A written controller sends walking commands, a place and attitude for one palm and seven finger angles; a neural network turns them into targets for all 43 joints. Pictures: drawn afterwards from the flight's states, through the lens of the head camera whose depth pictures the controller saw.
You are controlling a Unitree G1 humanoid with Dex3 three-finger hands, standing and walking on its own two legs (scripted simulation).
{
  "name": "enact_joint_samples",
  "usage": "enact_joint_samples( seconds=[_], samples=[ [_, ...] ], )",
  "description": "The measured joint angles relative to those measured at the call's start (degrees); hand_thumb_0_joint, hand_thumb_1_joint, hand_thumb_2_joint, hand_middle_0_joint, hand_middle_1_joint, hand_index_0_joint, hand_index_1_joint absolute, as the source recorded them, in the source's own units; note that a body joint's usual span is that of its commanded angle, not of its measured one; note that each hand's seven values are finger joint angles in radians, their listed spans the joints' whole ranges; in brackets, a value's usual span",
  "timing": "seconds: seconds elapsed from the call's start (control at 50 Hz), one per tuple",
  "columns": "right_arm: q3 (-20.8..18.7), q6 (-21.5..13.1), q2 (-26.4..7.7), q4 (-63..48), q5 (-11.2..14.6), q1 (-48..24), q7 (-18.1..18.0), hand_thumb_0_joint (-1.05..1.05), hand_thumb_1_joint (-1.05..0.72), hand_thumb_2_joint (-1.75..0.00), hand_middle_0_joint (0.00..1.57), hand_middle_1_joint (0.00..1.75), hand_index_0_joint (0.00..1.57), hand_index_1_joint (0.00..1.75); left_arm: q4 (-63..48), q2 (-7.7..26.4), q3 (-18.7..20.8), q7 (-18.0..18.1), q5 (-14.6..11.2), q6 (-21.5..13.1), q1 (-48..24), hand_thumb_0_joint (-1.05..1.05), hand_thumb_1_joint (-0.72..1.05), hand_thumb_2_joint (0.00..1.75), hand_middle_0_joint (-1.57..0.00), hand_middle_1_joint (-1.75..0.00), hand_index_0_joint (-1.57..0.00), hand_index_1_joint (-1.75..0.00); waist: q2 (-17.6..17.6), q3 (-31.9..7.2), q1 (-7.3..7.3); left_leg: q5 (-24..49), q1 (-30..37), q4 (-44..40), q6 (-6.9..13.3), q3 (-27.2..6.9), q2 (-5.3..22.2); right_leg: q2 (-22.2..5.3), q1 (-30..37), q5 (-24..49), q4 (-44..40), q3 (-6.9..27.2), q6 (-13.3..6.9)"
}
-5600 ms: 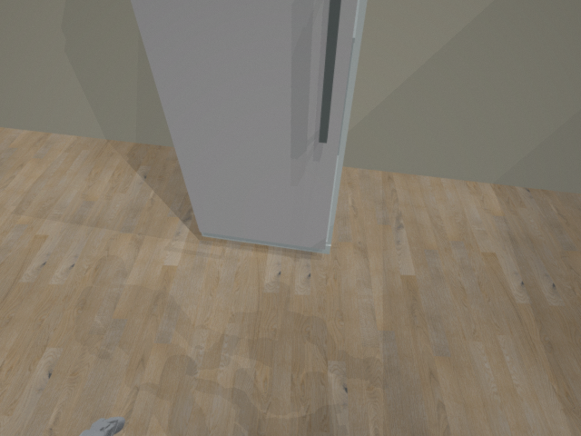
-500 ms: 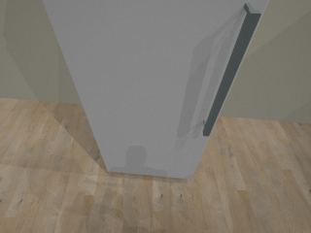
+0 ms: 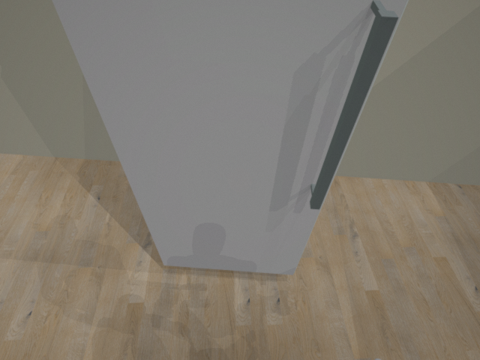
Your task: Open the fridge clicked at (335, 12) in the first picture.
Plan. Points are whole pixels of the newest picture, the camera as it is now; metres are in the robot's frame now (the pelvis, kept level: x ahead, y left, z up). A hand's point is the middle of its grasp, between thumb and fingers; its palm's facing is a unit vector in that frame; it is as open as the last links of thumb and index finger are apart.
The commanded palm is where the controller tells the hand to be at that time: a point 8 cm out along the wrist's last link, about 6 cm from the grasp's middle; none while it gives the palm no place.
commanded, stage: raise the hand to about handle height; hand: right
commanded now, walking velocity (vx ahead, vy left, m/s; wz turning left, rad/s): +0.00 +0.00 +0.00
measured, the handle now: (338, 130) +0.51 -0.17 +0.11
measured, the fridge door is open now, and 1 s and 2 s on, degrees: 0 0 0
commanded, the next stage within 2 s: none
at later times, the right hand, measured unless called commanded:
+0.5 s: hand (408, 353) +0.15 -0.23 +0.01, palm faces +0.10 +0.99 -0.06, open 9.5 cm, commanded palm +0.13 -0.28 +0.03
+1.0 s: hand (462, 303) +0.19 -0.27 +0.09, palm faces +0.10 +0.99 -0.08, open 12.5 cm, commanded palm +0.16 -0.32 +0.11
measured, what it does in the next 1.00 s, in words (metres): stands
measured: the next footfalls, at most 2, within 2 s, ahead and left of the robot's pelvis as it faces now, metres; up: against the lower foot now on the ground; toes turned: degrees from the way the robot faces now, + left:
none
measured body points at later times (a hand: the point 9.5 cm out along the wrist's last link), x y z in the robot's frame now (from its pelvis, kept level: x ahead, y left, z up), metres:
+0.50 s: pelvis -0.04 -0.01 -0.06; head -0.02 -0.03 +0.39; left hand +0.17 +0.20 -0.10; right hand +0.14 -0.28 +0.02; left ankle -0.01 +0.10 -0.74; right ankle -0.04 -0.13 -0.74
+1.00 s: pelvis -0.04 -0.02 -0.02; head -0.04 -0.02 +0.43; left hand +0.15 +0.21 -0.08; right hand +0.18 -0.32 +0.10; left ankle -0.01 +0.10 -0.74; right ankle -0.04 -0.13 -0.74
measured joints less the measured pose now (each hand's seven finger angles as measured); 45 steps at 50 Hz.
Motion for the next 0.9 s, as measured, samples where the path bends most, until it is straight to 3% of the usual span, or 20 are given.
enact_joint_samples(
  seconds=[0.04, 0.1, 0.18, 0.22, 0.26, 0.3, 0.38, 0.44, 0.52, 0.64, 0.72, 0.9],
  samples=[
    [-0.73, -3.58, 1.32, -12.29, 2.48, 2.72, -0.59, 0.02, -0.89, -0.89, 0.2, 0.31, 0.2, 0.31, -4.71, 0.42, 0.74, 0.84, -0.71, -3.85, 1.32, 0.01, 0.91, 0.89, -0.2, -0.3, -0.2, -0.3, -0.65, -1.53, 0.96, -0.97, -1.63, 1.92, -0.29, 0.78, 0.75, 0.67, -2.14, -0.41, 2.07, 0.83, -0.26],
    [-3.66, -12.29, 2.11, -21.77, 5.35, 1.34, 2.59, 0.02, -0.86, -0.88, 0.2, 0.33, 0.2, 0.34, -10.85, 0.72, 1.74, 0.82, 0.05, -7.31, 0.08, 0.01, 0.91, 0.89, -0.2, -0.3, -0.2, -0.3, -0.54, -4.51, 1.68, -2.94, -7.84, 7.68, -0.56, 1.1, 1.46, 1.28, -8.47, -2.19, 7.88, 1.15, -0.41],
    [-6.98, -27.11, 0.87, -24.35, 8.89, -1.62, 12.8, 0.01, -0.79, -0.85, 0.21, 0.38, 0.2, 0.38, -18.39, 1.36, 2.51, -1.28, 0.48, -9.46, -4.04, 0.01, 0.91, 0.89, -0.2, -0.3, -0.2, -0.3, 0.64, -7.59, 1.48, -6.43, -18.92, 18.52, -0.35, 0.26, 1.47, 1.21, -19.17, -6.18, 18.8, 0.29, -0.25],
    [-7.72, -31.2, -0.29, -24.86, 10.43, -1.61, 19.05, 0.01, -0.75, -0.83, 0.21, 0.4, 0.21, 0.4, -21.97, 2.1, 2.62, -2.01, 0.24, -9.65, -5.76, 0.01, 0.91, 0.89, -0.2, -0.3, -0.2, -0.3, 1.18, -8.37, 1.02, -8.18, -23.63, 23.7, -0.28, 0.06, 1.32, 1.05, -23.78, -7.09, 23.93, 0.13, -0.28],
    [-8.0, -29.84, -1.19, -26.01, 12.33, -0.44, 23.43, 0.01, -0.71, -0.81, 0.21, 0.43, 0.21, 0.43, -25.18, 2.88, 2.56, -1.94, -0.48, -8.92, -6.74, 0.01, 0.91, 0.89, -0.2, -0.3, -0.2, -0.3, 1.67, -8.62, 0.36, -9.61, -26.44, 27.27, -0.32, 0.0, 1.34, 1.04, -26.67, -9.5, 27.96, 0.1, -0.3],
    [-7.96, -25.66, -1.44, -27.77, 13.41, 1.28, 24.68, 0.01, -0.66, -0.79, 0.22, 0.46, 0.22, 0.46, -27.87, 3.6, 2.43, -1.3, -1.04, -8.26, -6.81, 0.01, 0.91, 0.89, -0.2, -0.3, -0.2, -0.3, 1.66, -8.56, -0.26, -10.37, -27.53, 29.02, -0.36, 0.51, 1.47, 1.12, -28.24, -10.63, 30.31, 0.64, -0.23],
    [-7.97, -19.67, -1.51, -33.01, 12.41, 3.95, 20.7, 0.01, -0.57, -0.76, 0.23, 0.52, 0.22, 0.52, -29.89, 3.67, 1.62, -0.01, -0.87, -7.98, -5.67, 0.01, 0.91, 0.89, -0.2, -0.3, -0.2, -0.3, 1.2, -7.85, -1.36, -10.57, -26.8, 29.07, -0.41, 2.24, 1.3, 0.92, -28.94, -11.42, 32.31, 2.39, -0.52],
    [-7.77, -18.88, -2.18, -37.38, 11.05, 4.06, 18.08, 0.02, -0.5, -0.73, 0.23, 0.56, 0.23, 0.56, -29.0, 2.72, 0.11, 0.46, -0.39, -8.04, -4.45, 0.01, 0.91, 0.89, -0.2, -0.3, -0.2, -0.3, 0.77, -7.08, -1.53, -10.05, -25.17, 27.72, -0.4, 3.51, 1.1, 0.74, -28.35, -11.29, 32.36, 3.67, -0.53],
    [-7.86, -17.68, -4.11, -39.12, 10.99, 0.49, 18.81, 0.02, -0.4, -0.69, 0.23, 0.62, 0.23, 0.62, -26.31, 1.01, -2.4, 0.83, -0.57, -8.0, -3.03, 0.01, 0.91, 0.89, -0.2, -0.3, -0.2, -0.3, -0.04, -6.28, -0.94, -8.85, -23.02, 25.28, -0.57, 4.28, 0.89, 0.6, -27.02, -10.52, 31.18, 4.46, -0.66],
    [-10.34, -10.89, -6.6, -37.7, 12.95, -2.97, 20.39, 0.01, -0.26, -0.63, 0.24, 0.71, 0.24, 0.71, -23.63, -0.69, -4.33, 1.17, -1.1, -8.22, -0.14, 0.01, 0.9, 0.89, -0.2, -0.3, -0.2, -0.3, -0.99, -6.1, 0.65, -6.44, -19.43, 20.49, -1.1, 2.91, 0.79, 0.54, -22.96, -8.47, 26.27, 3.06, -1.15],
    [-12.2, -8.98, -6.94, -38.16, 13.85, -3.08, 19.66, 0.01, -0.17, -0.59, 0.25, 0.77, 0.25, 0.77, -22.9, 0.05, -4.17, 1.17, -1.08, -9.44, 1.65, 0.01, 0.9, 0.89, -0.2, -0.3, -0.2, -0.3, -1.33, -6.05, 1.01, -5.28, -17.23, 17.88, -1.49, 1.95, 0.99, 0.76, -20.33, -7.31, 23.22, 2.08, -1.51],
    [-14.08, -6.51, -7.64, -38.81, 14.23, -5.97, 20.73, 0.01, 0.04, -0.5, 0.27, 0.91, 0.27, 0.91, -21.78, 3.35, -2.95, 1.96, -1.57, -11.44, 1.61, 0.01, 0.9, 0.89, -0.2, -0.3, -0.2, -0.3, -1.32, -5.19, -0.21, -3.93, -12.22, 13.83, -1.91, 1.54, 1.5, 1.32, -15.16, -5.72, 18.75, 1.67, -1.94]
  ],
)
